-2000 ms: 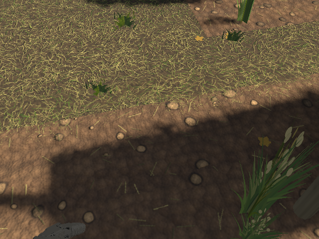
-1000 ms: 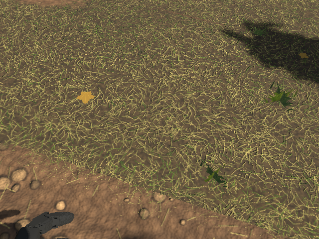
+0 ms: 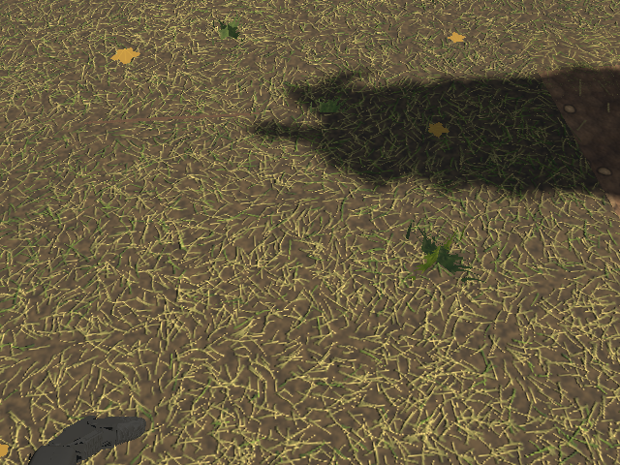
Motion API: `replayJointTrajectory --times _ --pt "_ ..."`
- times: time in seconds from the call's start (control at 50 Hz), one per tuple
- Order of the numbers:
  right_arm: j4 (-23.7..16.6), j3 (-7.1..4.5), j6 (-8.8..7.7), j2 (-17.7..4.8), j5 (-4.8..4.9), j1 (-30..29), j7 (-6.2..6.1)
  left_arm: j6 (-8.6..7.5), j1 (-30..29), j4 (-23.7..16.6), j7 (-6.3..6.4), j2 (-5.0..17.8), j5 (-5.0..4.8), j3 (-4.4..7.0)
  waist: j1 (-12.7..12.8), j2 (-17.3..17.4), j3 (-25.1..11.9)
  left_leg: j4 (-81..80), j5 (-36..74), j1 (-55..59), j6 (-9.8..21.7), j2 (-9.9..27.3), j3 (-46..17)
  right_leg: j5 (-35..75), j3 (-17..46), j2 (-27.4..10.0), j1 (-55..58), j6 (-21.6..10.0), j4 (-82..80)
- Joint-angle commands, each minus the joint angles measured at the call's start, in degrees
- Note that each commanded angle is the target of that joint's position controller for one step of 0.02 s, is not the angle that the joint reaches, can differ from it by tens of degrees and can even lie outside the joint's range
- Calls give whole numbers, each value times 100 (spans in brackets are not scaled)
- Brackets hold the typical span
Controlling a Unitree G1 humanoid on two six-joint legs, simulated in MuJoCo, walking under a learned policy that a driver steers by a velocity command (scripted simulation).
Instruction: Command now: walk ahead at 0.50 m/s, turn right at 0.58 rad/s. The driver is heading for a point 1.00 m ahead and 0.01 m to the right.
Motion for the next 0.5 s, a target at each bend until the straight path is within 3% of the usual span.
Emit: replayJointTrajectory --times 0.02,0.04,0.06,0.08,0.1,0.12,0.14,0.18,0.22,0.28,0.34,0.38,0.44,0.5 --pt "-455 -168 -9 -964 -44 -259 -91 32 2037 100 132 1275 -20 593 1435 295 -1184 3046 5068 -1626 543 894 -118 59 140 369 3477 -586 -292" --pt "-817 127 -136 -108 -316 338 -2 9 1976 84 197 2040 -76 699 763 -1443 -1681 5271 -409 -4355 152 -139 -397 -555 3353 -1271 5541 -1647 -638" --pt "-875 118 -358 -459 -131 -156 75 -66 2232 -120 181 1663 -45 565 1180 -892 -2651 6047 -1008 -4976 212 -402 -1794 -1562 5094 -1729 5888 -1979 -1641" --pt "-1035 22 -451 -803 104 -774 114 -142 2068 -23 152 1314 16 455 1286 -490 -1793 6034 -447 -5453 331 -136 -1878 -1274 4291 -1564 5383 -1628 -1803" --pt "-1074 68 -500 -718 63 -907 85 -181 1763 -23 162 1171 2 407 1063 -168 -1222 5567 59 -5335 400 86 -1829 -835 3618 -1326 4530 -1441 -1802" --pt "-1009 55 -495 -717 -95 -906 36 -183 1343 -90 177 979 14 339 797 59 -835 5083 349 -4951 367 265 -1822 -201 3064 -1108 3667 -1291 -1821" --pt "-983 10 -437 -776 -166 -780 22 -188 1068 -186 195 858 88 288 551 -57 -694 4792 539 -4471 341 385 -1868 365 2709 -950 3013 -1244 -1929" --pt "-898 18 -293 -672 -190 -584 39 -222 896 -190 224 768 118 256 365 -108 -618 4424 711 -4075 235 438 -1772 950 2355 -860 2430 -1271 -2141" --pt "-900 76 -206 -479 -226 -701 34 -270 1034 -42 273 818 100 256 378 -64 -476 3948 1123 -4039 105 411 -1653 1412 1920 -762 2086 -1255 -2280" --pt "-1010 162 -199 -295 -224 -1273 65 -277 1263 160 346 861 73 251 596 -128 -270 2798 2357 -4043 51 337 -1598 1393 1419 -510 2014 -1005 -2358" --pt "-1120 217 -247 -203 -150 -1870 145 -275 1542 339 359 919 37 247 878 -189 -104 1751 3290 -3731 116 128 -1503 713 1288 -458 2027 -815 -2393" --pt "-1215 213 -278 -249 -98 -2176 201 -268 1758 474 351 963 16 252 1009 -197 42 1409 3330 -3786 192 65 -1526 490 1445 -619 2297 -819 -2337" --pt "-1352 186 -329 -343 -104 -2413 285 -205 2003 642 365 985 13 264 1059 -229 130 1020 2773 -4088 398 -23 -1540 840 1706 -917 3073 -772 -1986" --pt "-1301 118 -358 -474 -109 -1992 302 -122 1946 706 396 1055 13 290 773 -427 -61 777 2076 -3432 662 -238 -1341 2144 1740 -965 3431 -587 -1452"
